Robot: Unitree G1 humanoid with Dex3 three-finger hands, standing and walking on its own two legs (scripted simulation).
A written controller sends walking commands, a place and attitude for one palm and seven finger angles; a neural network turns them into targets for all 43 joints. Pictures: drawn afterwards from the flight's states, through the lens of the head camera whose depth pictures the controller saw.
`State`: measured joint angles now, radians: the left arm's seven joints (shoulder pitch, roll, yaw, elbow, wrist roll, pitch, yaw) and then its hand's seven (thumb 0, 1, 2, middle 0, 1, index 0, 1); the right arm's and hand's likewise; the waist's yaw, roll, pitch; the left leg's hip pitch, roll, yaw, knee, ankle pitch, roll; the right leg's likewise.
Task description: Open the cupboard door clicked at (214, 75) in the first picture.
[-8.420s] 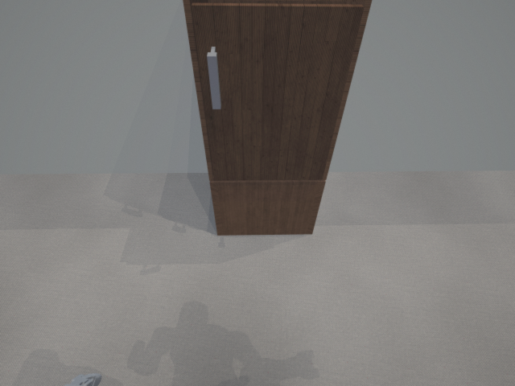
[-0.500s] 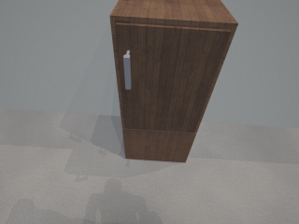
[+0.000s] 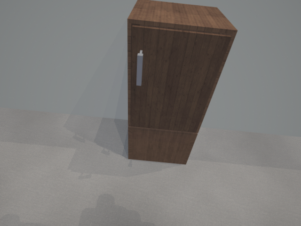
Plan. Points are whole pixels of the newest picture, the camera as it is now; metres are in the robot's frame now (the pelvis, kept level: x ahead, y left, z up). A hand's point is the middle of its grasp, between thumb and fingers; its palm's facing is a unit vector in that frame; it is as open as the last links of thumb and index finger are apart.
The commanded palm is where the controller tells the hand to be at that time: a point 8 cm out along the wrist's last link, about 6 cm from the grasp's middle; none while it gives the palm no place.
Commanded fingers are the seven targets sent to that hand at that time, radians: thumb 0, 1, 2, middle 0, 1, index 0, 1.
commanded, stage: come to a stop and stand still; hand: left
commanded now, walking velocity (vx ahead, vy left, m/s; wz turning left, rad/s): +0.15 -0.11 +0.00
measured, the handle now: (140, 68) +0.76 +0.10 +0.06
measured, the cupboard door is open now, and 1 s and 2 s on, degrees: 0 0 0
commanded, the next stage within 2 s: look again from close up in 0.60 s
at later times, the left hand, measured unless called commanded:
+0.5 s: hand out of the picture -0.04 +0.14 -0.15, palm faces +0.02 -0.98 -0.19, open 7.4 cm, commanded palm none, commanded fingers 0.00 0.90 0.90 -0.20 -0.30 -0.20 -0.30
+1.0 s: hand out of the picture -0.02 +0.16 -0.17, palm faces +0.03 -0.99 -0.16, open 7.4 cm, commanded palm none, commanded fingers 0.00 0.90 0.90 -0.20 -0.30 -0.20 -0.30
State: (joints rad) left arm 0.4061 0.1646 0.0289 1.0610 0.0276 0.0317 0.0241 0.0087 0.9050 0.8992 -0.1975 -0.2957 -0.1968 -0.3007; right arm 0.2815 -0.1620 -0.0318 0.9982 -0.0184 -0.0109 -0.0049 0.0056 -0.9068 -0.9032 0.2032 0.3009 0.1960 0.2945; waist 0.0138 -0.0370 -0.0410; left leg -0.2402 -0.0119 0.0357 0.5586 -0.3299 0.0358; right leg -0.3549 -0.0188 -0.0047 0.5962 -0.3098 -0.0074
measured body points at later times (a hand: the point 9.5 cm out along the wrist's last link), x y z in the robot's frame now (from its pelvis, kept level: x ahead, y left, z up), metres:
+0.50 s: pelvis -0.06 -0.03 +0.02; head -0.07 -0.03 +0.47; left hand -0.04 +0.19 -0.14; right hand -0.12 -0.25 -0.15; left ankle +0.01 +0.08 -0.67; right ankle -0.05 -0.13 -0.73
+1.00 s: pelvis -0.01 +0.00 +0.01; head +0.00 +0.00 +0.46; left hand -0.02 +0.21 -0.15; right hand +0.01 -0.23 -0.15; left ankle +0.01 +0.11 -0.73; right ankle -0.03 -0.11 -0.73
